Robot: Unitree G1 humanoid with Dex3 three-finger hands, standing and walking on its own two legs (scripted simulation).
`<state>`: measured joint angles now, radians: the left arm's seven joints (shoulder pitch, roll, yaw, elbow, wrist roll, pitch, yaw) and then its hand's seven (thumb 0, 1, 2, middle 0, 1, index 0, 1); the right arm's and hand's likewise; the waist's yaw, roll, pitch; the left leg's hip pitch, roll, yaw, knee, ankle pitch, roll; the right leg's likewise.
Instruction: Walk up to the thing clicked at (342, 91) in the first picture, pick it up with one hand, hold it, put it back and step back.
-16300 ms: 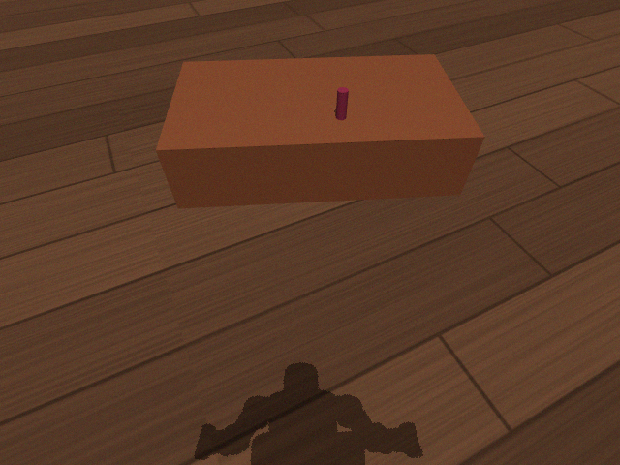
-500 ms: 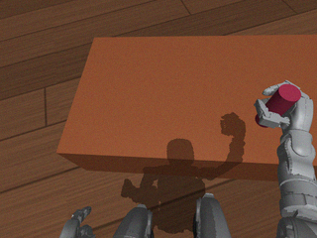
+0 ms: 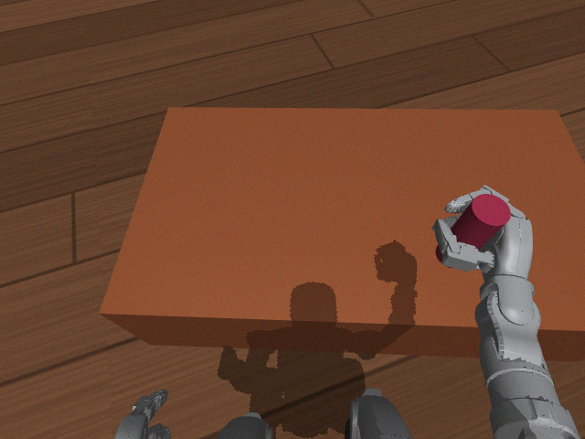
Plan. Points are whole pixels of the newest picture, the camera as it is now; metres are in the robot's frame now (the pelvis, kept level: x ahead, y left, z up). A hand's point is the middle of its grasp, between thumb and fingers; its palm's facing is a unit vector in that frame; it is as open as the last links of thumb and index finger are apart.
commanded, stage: lift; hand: right
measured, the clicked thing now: (468, 234) +0.37 -0.21 +0.04
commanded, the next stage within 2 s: hold in 0.42 s
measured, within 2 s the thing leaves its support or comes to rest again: neither
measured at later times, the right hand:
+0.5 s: hand (457, 236) +0.36 -0.18 +0.06, palm faces +0.20 +0.98 +0.00, open 5.7 cm
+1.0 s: hand (461, 243) +0.34 -0.18 +0.07, palm faces +0.20 +0.98 +0.00, open 5.7 cm
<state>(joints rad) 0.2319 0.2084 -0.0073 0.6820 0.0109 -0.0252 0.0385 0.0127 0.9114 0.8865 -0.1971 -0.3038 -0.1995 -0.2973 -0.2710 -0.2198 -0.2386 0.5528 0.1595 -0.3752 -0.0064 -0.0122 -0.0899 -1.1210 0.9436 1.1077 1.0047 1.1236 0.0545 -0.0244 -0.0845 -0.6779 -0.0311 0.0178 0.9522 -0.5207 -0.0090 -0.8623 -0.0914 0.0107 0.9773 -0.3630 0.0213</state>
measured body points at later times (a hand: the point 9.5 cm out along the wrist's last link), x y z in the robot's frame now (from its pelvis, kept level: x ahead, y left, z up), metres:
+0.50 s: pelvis +0.01 +0.00 +0.02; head +0.07 -0.01 +0.46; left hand +0.12 +0.24 -0.10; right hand +0.34 -0.23 +0.06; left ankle -0.03 +0.13 -0.68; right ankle +0.06 -0.13 -0.68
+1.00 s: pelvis +0.00 +0.00 +0.02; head +0.05 -0.01 +0.47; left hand +0.13 +0.24 -0.09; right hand +0.33 -0.23 +0.07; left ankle -0.03 +0.13 -0.68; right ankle +0.06 -0.13 -0.68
